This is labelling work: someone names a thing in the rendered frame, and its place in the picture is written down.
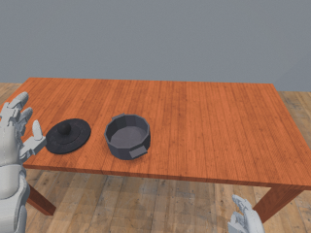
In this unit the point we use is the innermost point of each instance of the table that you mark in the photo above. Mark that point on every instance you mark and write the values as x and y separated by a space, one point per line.
205 132

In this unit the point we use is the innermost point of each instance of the pot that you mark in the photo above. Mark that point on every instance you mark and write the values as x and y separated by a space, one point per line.
128 136

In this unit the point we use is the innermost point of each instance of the left robot hand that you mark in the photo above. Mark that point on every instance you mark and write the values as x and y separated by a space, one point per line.
12 127

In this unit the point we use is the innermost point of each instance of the knob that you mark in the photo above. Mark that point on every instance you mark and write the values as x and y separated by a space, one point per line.
64 128

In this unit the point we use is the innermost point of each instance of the lid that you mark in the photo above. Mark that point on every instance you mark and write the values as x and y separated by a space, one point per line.
65 143

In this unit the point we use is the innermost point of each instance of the right robot hand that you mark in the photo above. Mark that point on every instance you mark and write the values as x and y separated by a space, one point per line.
250 222

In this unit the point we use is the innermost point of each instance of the robot left forearm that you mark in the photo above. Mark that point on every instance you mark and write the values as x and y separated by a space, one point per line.
14 192

